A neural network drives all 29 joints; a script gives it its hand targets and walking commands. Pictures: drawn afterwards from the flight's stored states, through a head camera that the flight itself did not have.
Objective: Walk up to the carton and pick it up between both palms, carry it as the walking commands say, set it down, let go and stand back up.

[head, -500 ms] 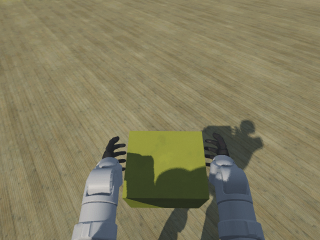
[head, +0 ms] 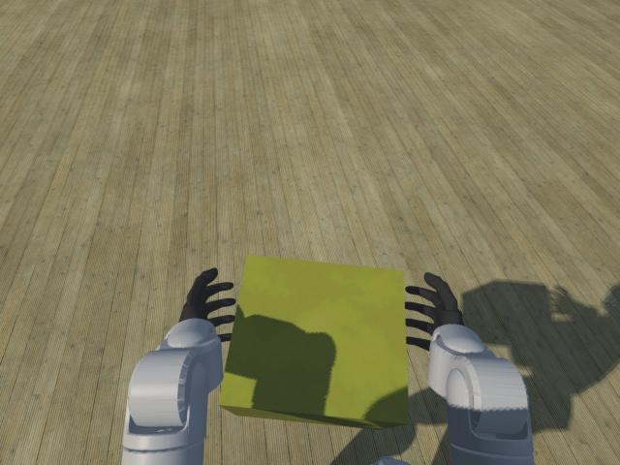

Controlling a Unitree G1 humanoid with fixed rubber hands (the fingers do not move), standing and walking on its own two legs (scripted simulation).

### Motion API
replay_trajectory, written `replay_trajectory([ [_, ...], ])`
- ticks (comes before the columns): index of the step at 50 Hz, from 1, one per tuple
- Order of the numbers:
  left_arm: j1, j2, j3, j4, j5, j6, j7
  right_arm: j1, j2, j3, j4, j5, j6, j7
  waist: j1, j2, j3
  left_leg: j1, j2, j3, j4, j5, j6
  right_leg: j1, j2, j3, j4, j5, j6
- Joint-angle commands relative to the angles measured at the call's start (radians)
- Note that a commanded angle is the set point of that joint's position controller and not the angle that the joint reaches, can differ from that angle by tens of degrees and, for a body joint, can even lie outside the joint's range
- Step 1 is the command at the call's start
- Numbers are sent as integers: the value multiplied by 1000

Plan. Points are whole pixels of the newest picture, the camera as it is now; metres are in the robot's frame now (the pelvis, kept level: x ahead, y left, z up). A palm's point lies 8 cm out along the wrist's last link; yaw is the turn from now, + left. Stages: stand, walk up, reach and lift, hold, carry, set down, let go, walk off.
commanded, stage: carry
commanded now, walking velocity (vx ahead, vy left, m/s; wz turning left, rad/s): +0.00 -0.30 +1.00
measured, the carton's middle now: (316, 346) +0.29 +0.01 -0.02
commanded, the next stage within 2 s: none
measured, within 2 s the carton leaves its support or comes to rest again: neither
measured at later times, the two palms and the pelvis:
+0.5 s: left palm (222, 426) +0.17 +0.10 +0.06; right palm (453, 310) +0.30 -0.15 +0.07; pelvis -0.01 -0.14 -0.02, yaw +30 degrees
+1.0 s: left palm out of the picture +0.13 +0.02 +0.08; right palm (434, 265) +0.37 -0.14 +0.07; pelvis +0.09 -0.27 +0.00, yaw +60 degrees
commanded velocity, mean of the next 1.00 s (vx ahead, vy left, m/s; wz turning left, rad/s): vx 0.00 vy -0.30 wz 1.00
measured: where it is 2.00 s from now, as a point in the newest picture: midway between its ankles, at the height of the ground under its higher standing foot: (412, 423)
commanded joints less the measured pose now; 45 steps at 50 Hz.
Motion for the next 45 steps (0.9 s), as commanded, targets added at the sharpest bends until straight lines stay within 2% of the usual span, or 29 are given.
replay_trajectory([
  [1, -498, -1083, -630, -236, -375, -78, -230, -446, 965, 498, -249, 299, -46, 215, -49, 176, -354, 279, 203, -305, -259, -147, 57, -10, 20, -12, -109, 49, 12],
  [3, -481, -1073, -655, -227, -377, -69, -222, -380, 941, 485, -238, 284, -43, 212, -55, 260, -349, 268, 203, -329, -275, -189, 52, 1, 46, -27, -173, 67, 13],
  [4, -418, -1040, -615, -168, -351, -59, -220, -391, 934, 500, -227, 293, -30, 209, -54, 205, -360, 273, 206, -364, -276, -186, 42, 41, 53, -5, -207, 65, 15],
  [8, -405, -1005, -597, -193, -343, -53, -216, -354, 942, 527, -209, 301, -12, 207, -51, 245, -370, 197, 196, -403, -232, -47, 29, 234, 78, 19, -487, 26, -20],
  [9, -392, -1015, -590, -154, -330, -47, -215, -360, 927, 532, -220, 297, -4, 209, -37, 190, -380, 44, 134, -289, -144, -115, 4, 413, 66, 5, -655, 87, -34],
  [10, -388, -1022, -571, -189, -330, -58, -221, -370, 954, 558, -234, 314, -6, 213, -24, -69, -386, -55, -18, -97, 89, -222, -17, 570, -12, 56, -819, 106, -59],
  [11, -326, -1032, -563, -130, -304, -41, -221, -437, 933, 564, -282, 318, -2, 207, -28, -216, -344, -177, -99, 74, 420, -375, -41, 513, -205, 207, -892, 18, -104],
  [12, -315, -1006, -543, -111, -287, -36, -231, -393, 954, 572, -196, 311, 17, 213, -44, -349, -319, -260, -55, 118, 591, -407, -67, 460, -397, 290, -829, 144, -191],
  [13, -309, -994, -528, -124, -272, -39, -232, -416, 947, 595, -207, 334, 18, 229, -34, -310, -315, -199, 31, 119, 651, -352, -64, 365, -370, 218, -808, 133, -239],
  [15, -414, -1033, -525, -207, -285, -50, -240, -524, 1016, 629, -211, 374, 19, 242, -27, -187, -224, -180, 36, 137, 654, -258, -67, 349, -217, -5, -734, 189, -193],
  [16, -414, -1097, -532, -187, -286, -54, -243, -636, 1056, 674, -283, 413, 4, 247, -23, -141, -223, -166, 35, 151, 626, -270, -61, 394, -194, -52, -657, 367, -194],
  [18, -417, -1045, -522, -256, -295, -80, -233, -512, 1025, 661, -230, 405, 0, 247, -19, -171, -264, -141, 11, 185, 425, -312, -63, 486, -169, -121, -587, 461, -194],
  [19, -374, -1014, -500, -232, -275, -78, -227, -496, 1011, 659, -213, 399, 10, 243, -15, -264, -287, -67, -7, 231, 362, -305, -73, 465, -190, -122, -580, 485, -197],
  [22, -314, -994, -514, -200, -259, -65, -217, -492, 966, 630, -222, 392, 5, 239, -20, -148, -344, 63, -5, 232, 79, -268, -44, 522, -228, -173, -470, 630, -193],
  [23, -307, -991, -502, -146, -258, -57, -217, -476, 967, 623, -177, 374, 8, 234, -28, -171, -365, 162, -9, 217, -43, -198, -24, 481, -200, -206, -403, 615, -167],
  [24, -293, -974, -518, -139, -269, -51, -214, -359, 955, 599, -128, 352, 14, 234, -67, -31, -396, 409, 89, 44, -143, -55, 10, 257, -221, -194, -322, 390, -108],
  [25, -336, -1010, -544, -135, -274, -46, -216, -380, 966, 585, -118, 339, 11, 236, -53, 188, -397, 612, 304, -268, -153, 430, 83, -17, -138, -158, -180, -121, -45],
  [26, -372, -985, -577, -192, -290, -52, -224, -327, 948, 551, -86, 318, -3, 242, -60, 429, -418, 681, 546, -722, -153, 856, 254, -264, -4, -73, 18, -358, 20],
  [27, -451, -1008, -610, -223, -318, -70, -230, -325, 1001, 556, -99, 320, -13, 246, -58, 199, -445, 646, 445, -609, -44, 861, 265, -229, -55, 111, 133, -241, 8],
  [29, -441, -1061, -633, -204, -336, -82, -243, -424, 990, 558, -188, 327, -40, 254, -47, 74, -353, 595, 340, -304, -58, 657, 155, -257, -75, 56, 162, -91, 27],
  [30, -494, -1064, -621, -243, -339, -91, -247, -454, 1026, 567, -186, 321, -48, 251, -49, 51, -312, 472, 291, -281, -92, 480, 144, -172, -65, 27, 111, -20, 34],
  [31, -501, -1099, -629, -220, -354, -91, -255, -481, 1035, 561, -212, 316, -57, 249, -48, 41, -303, 362, 250, -236, -136, 313, 125, -95, -40, -1, 83, 15, 21],
  [34, -467, -1092, -680, -258, -387, -93, -254, -330, 993, 523, -205, 284, -63, 236, -54, 172, -365, 461, 246, -283, -121, 407, 136, -115, -18, 17, 22, 7, 33],
  [36, -438, -1093, -672, -233, -385, -92, -256, -377, 966, 540, -285, 288, -69, 230, -57, 121, -368, 426, 238, -309, -148, 244, 115, -74, 9, 3, -61, 25, 38],
  [40, -431, -1040, -675, -281, -375, -90, -248, -301, 968, 556, -237, 288, -49, 230, -55, 232, -359, 356, 219, -359, -135, 260, 91, 44, 30, 29, -257, 40, 20],
  [41, -417, -1031, -659, -276, -360, -81, -246, -354, 959, 573, -271, 294, -42, 227, -47, 215, -339, 274, 194, -344, -123, 211, 73, 119, 32, 29, -358, 61, 12],
  [43, -316, -999, -624, -178, -330, -50, -246, -267, 915, 577, -227, 274, -14, 222, -27, 150, -362, 69, 55, -127, 92, 86, 25, 446, 32, -45, -683, 181, 2],
  [44, -302, -1002, -604, -180, -321, -50, -248, -335, 935, 592, -270, 298, -11, 223, -8, -79, -359, -76, -52, -31, 253, -131, 5, 610, -61, 32, -800, 227, -26],
  [45, -300, -967, -579, -176, -303, -47, -245, -385, 930, 589, -280, 301, -3, 219, -33, -308, -343, -247, -119, 84, 551, -488, -48, 658, -303, 249, -744, 455, -94],
])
